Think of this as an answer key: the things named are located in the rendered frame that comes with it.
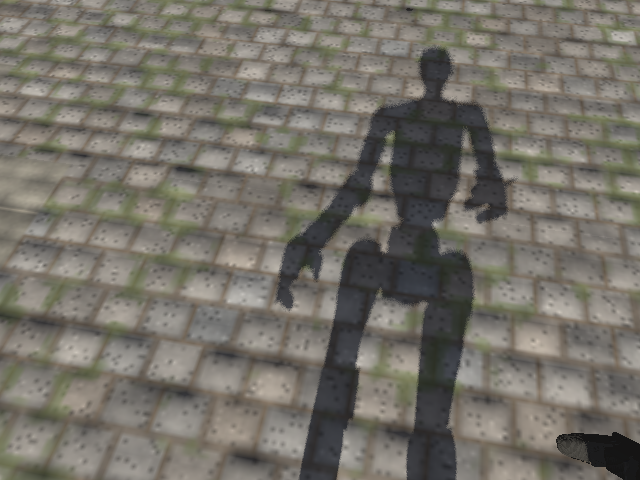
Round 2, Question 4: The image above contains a right robot hand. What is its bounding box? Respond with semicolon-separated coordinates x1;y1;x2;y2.
556;432;640;480

